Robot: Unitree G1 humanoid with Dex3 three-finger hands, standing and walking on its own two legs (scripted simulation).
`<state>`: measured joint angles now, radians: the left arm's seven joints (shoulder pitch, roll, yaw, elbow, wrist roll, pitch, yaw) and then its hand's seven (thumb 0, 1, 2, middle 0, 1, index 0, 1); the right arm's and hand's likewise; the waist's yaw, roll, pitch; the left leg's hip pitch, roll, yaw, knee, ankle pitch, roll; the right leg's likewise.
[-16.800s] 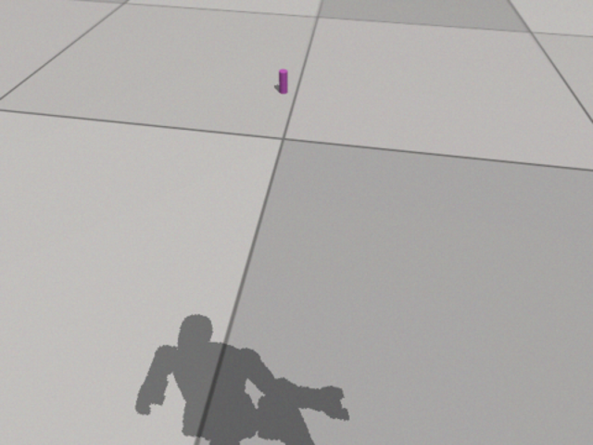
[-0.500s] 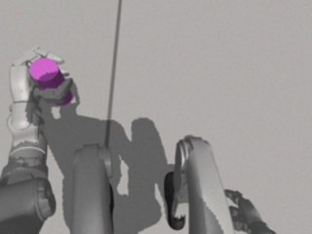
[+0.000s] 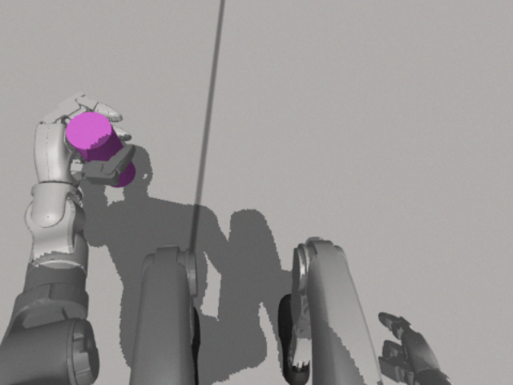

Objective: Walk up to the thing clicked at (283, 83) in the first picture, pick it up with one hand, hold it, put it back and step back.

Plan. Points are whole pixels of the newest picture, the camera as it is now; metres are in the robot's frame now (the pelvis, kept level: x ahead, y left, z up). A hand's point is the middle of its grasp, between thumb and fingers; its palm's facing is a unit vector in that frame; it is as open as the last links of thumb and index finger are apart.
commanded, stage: lift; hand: left
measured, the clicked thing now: (106, 154) +0.45 +0.22 -0.04
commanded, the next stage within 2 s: hold in 1.62 s
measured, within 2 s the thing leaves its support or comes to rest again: neither
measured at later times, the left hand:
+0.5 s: hand (48, 98) +0.41 +0.20 +0.16, palm faces +0.09 -0.99 -0.05, open 7.5 cm
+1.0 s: hand out of the picture +0.40 +0.20 +0.28, palm faces +0.09 -1.00 -0.03, open 7.5 cm
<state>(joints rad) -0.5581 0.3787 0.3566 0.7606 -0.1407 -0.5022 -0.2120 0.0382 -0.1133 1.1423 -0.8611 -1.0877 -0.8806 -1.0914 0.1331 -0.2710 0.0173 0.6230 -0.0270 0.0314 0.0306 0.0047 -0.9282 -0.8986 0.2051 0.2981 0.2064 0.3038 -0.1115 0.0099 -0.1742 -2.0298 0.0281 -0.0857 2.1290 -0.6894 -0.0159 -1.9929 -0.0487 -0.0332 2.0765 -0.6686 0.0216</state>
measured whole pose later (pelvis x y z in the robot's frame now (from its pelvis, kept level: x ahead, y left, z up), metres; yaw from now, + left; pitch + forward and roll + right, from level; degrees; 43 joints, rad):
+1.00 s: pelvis +0.06 +0.01 +0.25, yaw +2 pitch +18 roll -3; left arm -0.15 0.25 0.16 0.36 -0.18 -0.30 -0.10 0.04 -0.11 1.14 -0.86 -1.08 -0.88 -1.09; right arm 0.21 -0.23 0.00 0.61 0.03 -0.05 -0.04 0.01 -0.91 -0.89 0.20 0.30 0.21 0.30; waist -0.04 0.01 -0.12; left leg -1.00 0.05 -0.03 1.24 -0.55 -0.01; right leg -0.97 -0.04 -0.05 1.18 -0.51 0.03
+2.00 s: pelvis +0.09 +0.00 +0.31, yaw +2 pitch +8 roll -1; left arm -0.11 0.21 0.15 0.42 -0.19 -0.34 -0.15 0.04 -0.11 1.14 -0.86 -1.09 -0.88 -1.09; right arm 0.23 -0.22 -0.01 0.65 0.01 0.00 -0.04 0.01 -0.92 -0.89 0.20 0.30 0.21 0.30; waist -0.03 0.01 -0.05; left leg -0.60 0.05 -0.01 0.91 -0.46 -0.02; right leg -0.58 -0.03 -0.04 0.87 -0.43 0.02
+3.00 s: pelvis +0.08 +0.00 +0.32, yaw +2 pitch +6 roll -1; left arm -0.12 0.20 0.15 0.45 -0.19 -0.35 -0.15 0.04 -0.11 1.14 -0.86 -1.09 -0.88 -1.09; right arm 0.22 -0.22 -0.01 0.66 0.01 -0.02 -0.03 0.01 -0.91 -0.90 0.20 0.30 0.21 0.30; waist -0.02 0.01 -0.02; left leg -0.51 0.05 0.00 0.82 -0.41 -0.02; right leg -0.49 -0.03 -0.04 0.79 -0.39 0.02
